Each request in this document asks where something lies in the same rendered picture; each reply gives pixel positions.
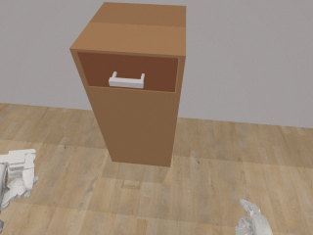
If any cabinet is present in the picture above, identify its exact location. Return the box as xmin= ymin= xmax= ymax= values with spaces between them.
xmin=69 ymin=2 xmax=187 ymax=167

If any right robot hand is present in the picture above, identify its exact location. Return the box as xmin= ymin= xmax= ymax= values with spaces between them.
xmin=235 ymin=199 xmax=273 ymax=235

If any handle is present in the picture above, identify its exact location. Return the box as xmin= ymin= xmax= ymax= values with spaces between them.
xmin=109 ymin=71 xmax=145 ymax=89

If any drawer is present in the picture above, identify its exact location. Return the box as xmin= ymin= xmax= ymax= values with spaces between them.
xmin=77 ymin=52 xmax=179 ymax=92

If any left robot hand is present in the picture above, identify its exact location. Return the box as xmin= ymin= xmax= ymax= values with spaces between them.
xmin=0 ymin=149 xmax=38 ymax=213

